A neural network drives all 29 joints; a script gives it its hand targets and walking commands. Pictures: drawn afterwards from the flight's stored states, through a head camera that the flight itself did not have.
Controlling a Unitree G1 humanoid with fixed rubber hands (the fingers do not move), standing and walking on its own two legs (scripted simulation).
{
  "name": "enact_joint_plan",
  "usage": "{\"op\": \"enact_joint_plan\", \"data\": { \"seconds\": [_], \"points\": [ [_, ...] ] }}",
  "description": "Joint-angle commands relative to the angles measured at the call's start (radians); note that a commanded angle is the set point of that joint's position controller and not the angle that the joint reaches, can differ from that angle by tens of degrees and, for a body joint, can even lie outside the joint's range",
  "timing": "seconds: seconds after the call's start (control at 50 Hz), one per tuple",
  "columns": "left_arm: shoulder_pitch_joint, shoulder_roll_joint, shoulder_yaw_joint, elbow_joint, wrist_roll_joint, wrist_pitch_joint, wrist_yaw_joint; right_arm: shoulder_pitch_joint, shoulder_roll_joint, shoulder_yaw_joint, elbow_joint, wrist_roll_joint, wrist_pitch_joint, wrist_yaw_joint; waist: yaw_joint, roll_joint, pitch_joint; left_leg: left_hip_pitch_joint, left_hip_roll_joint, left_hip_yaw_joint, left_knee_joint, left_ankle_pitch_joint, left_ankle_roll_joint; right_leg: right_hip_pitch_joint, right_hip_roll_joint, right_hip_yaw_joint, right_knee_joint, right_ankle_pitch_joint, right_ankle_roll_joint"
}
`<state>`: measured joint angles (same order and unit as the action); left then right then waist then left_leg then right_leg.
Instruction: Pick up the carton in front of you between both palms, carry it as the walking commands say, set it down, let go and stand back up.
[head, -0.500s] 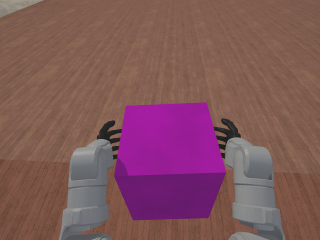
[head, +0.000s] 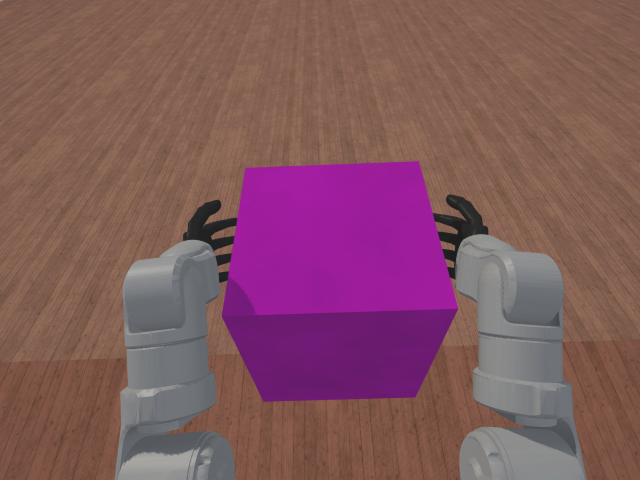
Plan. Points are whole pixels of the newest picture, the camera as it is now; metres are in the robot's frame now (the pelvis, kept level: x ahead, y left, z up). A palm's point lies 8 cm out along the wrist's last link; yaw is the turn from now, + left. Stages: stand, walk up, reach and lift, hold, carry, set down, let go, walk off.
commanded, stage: carry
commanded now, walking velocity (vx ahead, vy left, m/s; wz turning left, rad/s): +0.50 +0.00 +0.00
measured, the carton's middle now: (335, 289) +0.36 -0.03 +0.07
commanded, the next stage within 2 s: none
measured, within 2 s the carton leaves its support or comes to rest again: neither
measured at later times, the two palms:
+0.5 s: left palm (195, 108) +0.64 +0.15 +0.20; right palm (383, 98) +0.64 -0.14 +0.20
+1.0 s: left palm (206, 21) +0.92 +0.16 +0.25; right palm (351, 4) +0.95 -0.14 +0.26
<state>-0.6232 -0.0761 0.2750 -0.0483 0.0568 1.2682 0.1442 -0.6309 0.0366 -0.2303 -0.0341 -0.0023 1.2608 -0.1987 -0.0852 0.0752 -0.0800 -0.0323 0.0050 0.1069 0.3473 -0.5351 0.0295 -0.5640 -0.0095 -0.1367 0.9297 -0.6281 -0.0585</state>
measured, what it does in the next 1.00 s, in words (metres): climbs: right foot 0.04 m higher, then left foot 0.05 m higher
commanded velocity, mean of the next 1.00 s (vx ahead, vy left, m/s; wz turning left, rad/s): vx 0.50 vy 0.00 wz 0.00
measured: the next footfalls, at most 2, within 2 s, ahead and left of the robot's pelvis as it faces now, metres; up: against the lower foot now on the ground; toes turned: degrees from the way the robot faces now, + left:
right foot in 0.06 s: +0.16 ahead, -0.10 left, +0.04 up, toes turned -7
left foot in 0.46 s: +0.47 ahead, +0.09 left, +0.09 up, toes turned +8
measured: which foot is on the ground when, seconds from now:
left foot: down 0.00-0.08, up 0.10-0.44, down 0.46-0.94, up 0.96-1.00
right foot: up 0.00-0.04, down 0.06-0.46, up 0.48-0.88, down 0.90-1.00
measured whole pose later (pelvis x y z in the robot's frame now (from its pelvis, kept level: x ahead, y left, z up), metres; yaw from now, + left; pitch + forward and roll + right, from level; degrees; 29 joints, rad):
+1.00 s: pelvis +0.58 -0.02 +0.10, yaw +1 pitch +2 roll -1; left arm -0.68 -0.08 0.24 -0.04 0.06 1.28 0.16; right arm -0.69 0.05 -0.31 -0.06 -0.06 1.28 -0.16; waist 0.08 0.02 -0.02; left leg -0.37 0.03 0.02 1.17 -0.49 0.03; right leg -0.54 0.02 -0.14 0.69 -0.24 -0.10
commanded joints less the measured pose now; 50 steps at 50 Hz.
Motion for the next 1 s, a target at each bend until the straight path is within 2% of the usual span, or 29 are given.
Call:
{"op": "enact_joint_plan", "data": {
  "seconds": [0.0, 0.02, 0.04, 0.06, 0.08, 0.1, 0.12, 0.14, 0.18, 0.22, 0.26, 0.3, 0.38, 0.42, 0.44, 0.46, 0.48, 0.5, 0.52, 0.56, 0.6, 0.68, 0.8, 0.82, 0.88, 0.9, 0.92, 0.94, 0.98],
  "points": [
    [-0.605, -0.726, -0.523, -0.029, -0.211, -0.024, -0.067, -0.792, 0.914, 0.642, -0.113, 0.372, -0.020, 0.152, 0.163, 0.052, -0.302, -0.035, 0.220, -0.081, 0.066, 0.764, 0.115, 0.302, 0.103, -0.121, -0.137, 0.099, -0.027],
    [-0.635, -0.756, -0.569, -0.069, -0.224, -0.023, -0.068, -0.747, 0.919, 0.617, -0.107, 0.365, -0.017, 0.156, 0.222, 0.044, -0.356, -0.182, 0.193, 0.013, 0.220, 0.876, 0.077, 0.560, 0.137, -0.159, -0.206, 0.186, -0.049],
    [-0.649, -0.759, -0.564, -0.045, -0.243, -0.030, -0.075, -0.744, 0.903, 0.591, -0.060, 0.336, -0.011, 0.157, 0.274, -0.066, -0.426, -0.309, 0.133, 0.073, 0.522, 0.795, 0.037, 0.784, 0.100, -0.045, -0.349, 0.101, -0.081],
    [-0.668, -0.792, -0.589, -0.073, -0.266, -0.027, -0.075, -0.755, 0.929, 0.583, -0.109, 0.324, -0.010, 0.155, 0.282, -0.337, -0.429, -0.571, -0.014, 0.049, 0.865, 0.294, -0.019, 0.858, -0.196, 0.563, -0.591, -0.152, -0.180],
    [-0.633, -0.816, -0.606, -0.048, -0.284, -0.029, -0.084, -0.729, 0.869, 0.566, -0.134, 0.281, -0.007, 0.146, 0.233, -0.348, -0.429, -0.759, -0.127, -0.103, 1.110, -0.036, -0.010, 0.886, -0.312, 0.933, -0.723, 0.096, -0.314],
    [-0.681, -0.844, -0.651, -0.087, -0.339, -0.025, -0.095, -0.683, 0.856, 0.524, -0.074, 0.253, -0.004, 0.140, 0.212, -0.145, -0.409, -0.785, -0.055, -0.177, 1.191, 0.006, 0.022, 0.851, -0.313, 0.799, -0.618, 0.264, -0.307],
    [-0.832, -0.899, -0.726, -0.175, -0.403, -0.037, -0.109, -0.605, 0.839, 0.484, -0.035, 0.172, -0.008, 0.139, 0.196, -0.087, -0.374, -0.815, -0.025, -0.168, 1.199, 0.000, 0.037, 0.806, -0.297, 0.694, -0.531, 0.486, -0.273],
    [-0.896, -0.947, -0.769, -0.231, -0.468, -0.050, -0.121, -0.616, 0.879, 0.490, -0.063, 0.163, -0.016, 0.133, 0.178, -0.031, -0.381, -0.853, 0.013, -0.171, 1.178, -0.021, 0.053, 0.799, -0.299, 0.607, -0.491, 0.450, -0.250],
    [-0.971, -0.998, -0.787, -0.222, -0.526, -0.065, -0.142, -0.639, 0.895, 0.484, -0.023, 0.141, -0.033, 0.121, 0.148, -0.110, -0.356, -0.819, 0.045, -0.131, 1.054, 0.054, 0.053, 0.722, -0.251, 0.494, -0.556, 0.334, -0.170],
    [-0.963, -1.013, -0.816, -0.235, -0.550, -0.073, -0.156, -0.651, 0.863, 0.500, -0.103, 0.114, -0.055, 0.114, 0.134, -0.072, -0.299, -0.815, 0.065, -0.090, 0.990, 0.083, 0.039, 0.653, -0.253, 0.443, -0.600, 0.306, -0.176],
    [-0.951, -0.942, -0.767, -0.214, -0.544, -0.062, -0.152, -0.636, 0.840, 0.494, -0.088, 0.109, -0.050, 0.100, 0.149, -0.150, -0.293, -0.858, 0.082, -0.057, 0.914, 0.142, 0.026, 0.653, -0.241, 0.379, -0.635, 0.341, -0.185],
    [-0.883, -0.914, -0.740, -0.199, -0.517, -0.049, -0.140, -0.637, 0.801, 0.503, -0.122, 0.105, -0.045, 0.081, 0.155, -0.095, -0.283, -0.825, 0.065, -0.007, 0.755, 0.190, 0.020, 0.661, -0.210, 0.291, -0.644, 0.530, -0.177],
    [-0.752, -0.873, -0.708, -0.098, -0.456, -0.017, -0.135, -0.657, 0.799, 0.557, -0.151, 0.167, -0.009, 0.106, 0.159, -0.181, -0.288, -0.590, 0.007, 0.082, 0.467, 0.190, 0.058, 0.619, -0.197, 0.163, -0.643, 0.772, -0.142],
    [-0.775, -0.851, -0.673, -0.108, -0.422, -0.010, -0.124, -0.651, 0.826, 0.563, -0.081, 0.172, 0.008, 0.108, 0.049, -0.245, -0.363, -0.304, -0.102, 0.203, 0.393, 0.121, 0.075, 0.590, -0.192, 0.035, -0.406, 1.190, -0.100],
    [-0.743, -0.863, -0.669, -0.088, -0.402, -0.003, -0.126, -0.627, 0.834, 0.566, -0.087, 0.188, 0.002, 0.117, -0.042, -0.192, -0.471, 0.007, -0.116, 0.166, 0.279, 0.185, 0.088, 0.467, -0.151, -0.025, -0.159, 1.180, -0.053],
    [-0.749, -0.819, -0.639, -0.160, -0.381, -0.003, -0.126, -0.624, 0.863, 0.581, -0.108, 0.214, 0.000, 0.122, -0.073, -0.069, -0.556, 0.263, 0.047, -0.180, 0.202, -0.026, 0.159, 0.229, -0.106, 0.007, 0.099, 0.928, 0.002],
    [-0.700, -0.841, -0.604, -0.128, -0.333, 0.007, -0.125, -0.694, 0.877, 0.611, -0.121, 0.237, -0.006, 0.128, -0.025, 0.265, -0.576, 0.376, 0.331, -0.817, -0.048, -0.101, 0.298, -0.070, 0.079, 0.066, 0.332, 0.158, 0.044],
    [-0.701, -0.802, -0.591, -0.092, -0.303, 0.008, -0.114, -0.708, 0.925, 0.637, -0.121, 0.264, -0.004, 0.139, -0.028, 0.110, -0.547, 0.369, 0.328, -0.877, -0.055, 0.048, 0.337, -0.170, 0.077, 0.196, 0.544, 0.118, 0.025],
    [-0.672, -0.824, -0.587, -0.069, -0.288, 0.002, -0.109, -0.728, 0.955, 0.662, -0.134, 0.306, -0.005, 0.155, -0.008, 0.016, -0.469, 0.290, 0.298, -0.717, 0.038, 0.366, 0.299, -0.201, 0.032, 0.194, 0.586, 0.160, 0.009],
    [-0.647, -0.829, -0.543, -0.062, -0.227, -0.019, -0.100, -0.842, 1.059, 0.719, -0.173, 0.399, -0.021, 0.183, -0.020, -0.094, -0.452, 0.244, 0.294, -0.554, 0.093, 0.481, 0.269, -0.298, -0.003, 0.184, 0.572, 0.173, 0.004],
    [-0.637, -0.835, -0.555, -0.076, -0.201, -0.034, -0.093, -0.867, 1.049, 0.739, -0.223, 0.428, -0.044, 0.187, 0.016, -0.063, -0.435, 0.180, 0.266, -0.453, 0.048, 0.359, 0.199, -0.247, -0.024, 0.178, 0.419, 0.194, -0.014],
    [-0.700, -0.772, -0.588, -0.210, -0.178, -0.058, -0.069, -0.837, 1.033, 0.734, -0.212, 0.464, -0.045, 0.204, 0.022, 0.007, -0.409, 0.125, 0.280, -0.341, -0.022, 0.316, 0.235, -0.242, -0.066, 0.128, 0.237, 0.224, 0.002],
    [-0.640, -0.730, -0.625, -0.152, -0.231, -0.004, -0.081, -0.690, 0.899, 0.645, -0.113, 0.344, 0.004, 0.175, 0.017, 0.015, -0.321, 0.155, 0.245, -0.160, -0.038, 0.589, 0.173, -0.151, -0.013, -0.007, -0.091, 0.345, -0.003],
    [-0.672, -0.733, -0.635, -0.161, -0.245, 0.001, -0.080, -0.679, 0.897, 0.620, -0.085, 0.329, 0.012, 0.168, 0.020, 0.080, -0.293, 0.144, 0.215, -0.106, -0.010, 0.615, 0.156, -0.115, 0.003, -0.028, -0.153, 0.280, -0.009],
    [-0.718, -0.806, -0.652, -0.089, -0.299, 0.016, -0.103, -0.685, 0.857, 0.572, -0.072, 0.268, 0.025, 0.162, 0.155, 0.107, -0.379, -0.026, 0.171, 0.073, 0.315, 0.921, 0.056, 0.371, 0.108, -0.156, -0.324, 0.315, -0.033],
    [-0.654, -0.767, -0.631, -0.056, -0.304, 0.015, -0.103, -0.642, 0.866, 0.576, -0.028, 0.268, 0.037, 0.159, 0.197, -0.084, -0.478, -0.231, 0.103, 0.074, 0.596, 0.760, -0.005, 0.627, -0.043, 0.166, -0.425, 0.109, -0.101],
    [-0.717, -0.773, -0.646, -0.112, -0.321, 0.003, -0.099, -0.639, 0.892, 0.555, -0.025, 0.255, 0.039, 0.155, 0.188, -0.311, -0.518, -0.517, -0.009, 0.027, 0.859, 0.342, -0.029, 0.775, -0.286, 0.703, -0.586, -0.047, -0.237],
    [-0.716, -0.850, -0.645, -0.059, -0.343, 0.012, -0.117, -0.665, 0.882, 0.531, -0.052, 0.230, 0.032, 0.158, 0.175, -0.326, -0.448, -0.682, -0.060, -0.084, 1.008, 0.027, -0.016, 0.777, -0.300, 0.832, -0.652, 0.156, -0.261],
    [-0.816, -0.955, -0.694, -0.091, -0.422, -0.009, -0.146, -0.694, 0.915, 0.519, -0.048, 0.199, 0.013, 0.152, 0.183, -0.114, -0.427, -0.746, -0.013, -0.143, 1.112, 0.087, 0.036, 0.717, -0.283, 0.670, -0.513, 0.549, -0.232]
  ]
}}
